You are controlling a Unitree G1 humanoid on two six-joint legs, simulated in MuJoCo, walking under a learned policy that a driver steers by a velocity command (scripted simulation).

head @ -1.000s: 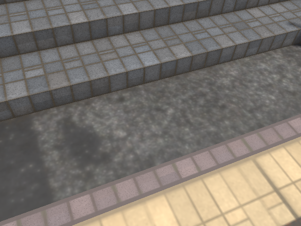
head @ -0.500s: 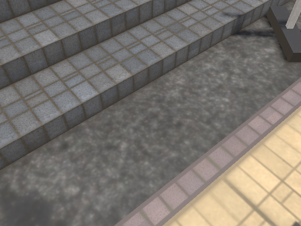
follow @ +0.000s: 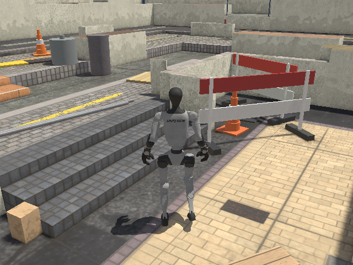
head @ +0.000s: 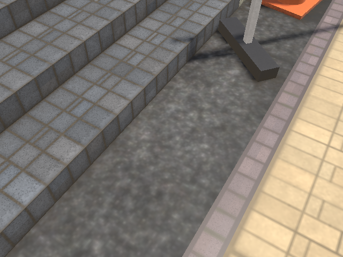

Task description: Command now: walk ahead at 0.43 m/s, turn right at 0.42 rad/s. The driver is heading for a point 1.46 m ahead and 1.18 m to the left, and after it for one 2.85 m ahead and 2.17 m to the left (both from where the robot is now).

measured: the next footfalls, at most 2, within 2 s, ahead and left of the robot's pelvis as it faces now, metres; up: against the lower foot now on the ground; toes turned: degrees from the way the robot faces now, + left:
right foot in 0.26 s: +0.26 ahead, -0.14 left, +0.00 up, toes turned +3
left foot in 0.64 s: +0.17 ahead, +0.11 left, +0.00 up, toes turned +16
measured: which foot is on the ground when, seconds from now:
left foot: down 0.00-0.26, up 0.28-0.62, down 0.64-1.00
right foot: up 0.00-0.24, down 0.26-0.64, up 0.66-1.00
